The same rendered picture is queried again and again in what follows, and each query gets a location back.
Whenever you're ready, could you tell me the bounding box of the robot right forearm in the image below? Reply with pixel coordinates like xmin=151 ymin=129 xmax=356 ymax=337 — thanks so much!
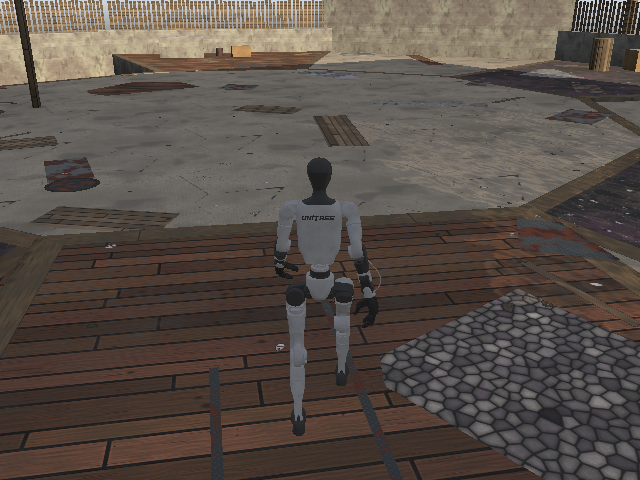
xmin=354 ymin=243 xmax=376 ymax=298

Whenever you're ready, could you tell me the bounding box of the left robot upper arm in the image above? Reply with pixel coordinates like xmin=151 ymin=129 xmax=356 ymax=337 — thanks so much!
xmin=276 ymin=200 xmax=299 ymax=252

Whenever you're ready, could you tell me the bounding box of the robot right hand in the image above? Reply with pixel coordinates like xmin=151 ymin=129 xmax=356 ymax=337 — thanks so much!
xmin=354 ymin=296 xmax=379 ymax=328

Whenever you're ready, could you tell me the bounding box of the robot left shin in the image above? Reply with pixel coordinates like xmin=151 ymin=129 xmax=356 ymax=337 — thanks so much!
xmin=290 ymin=348 xmax=305 ymax=421

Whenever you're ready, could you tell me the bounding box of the right robot upper arm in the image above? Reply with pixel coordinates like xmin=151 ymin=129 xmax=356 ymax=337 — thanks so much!
xmin=340 ymin=201 xmax=364 ymax=259

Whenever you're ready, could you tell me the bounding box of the robot left thigh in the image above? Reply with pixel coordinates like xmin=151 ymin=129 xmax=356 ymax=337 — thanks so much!
xmin=286 ymin=281 xmax=307 ymax=367

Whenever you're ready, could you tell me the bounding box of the robot left forearm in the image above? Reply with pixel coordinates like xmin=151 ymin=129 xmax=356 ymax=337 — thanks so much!
xmin=274 ymin=237 xmax=287 ymax=268

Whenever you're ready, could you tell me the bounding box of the robot left hand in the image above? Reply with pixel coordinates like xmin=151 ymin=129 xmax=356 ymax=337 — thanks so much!
xmin=275 ymin=262 xmax=299 ymax=279

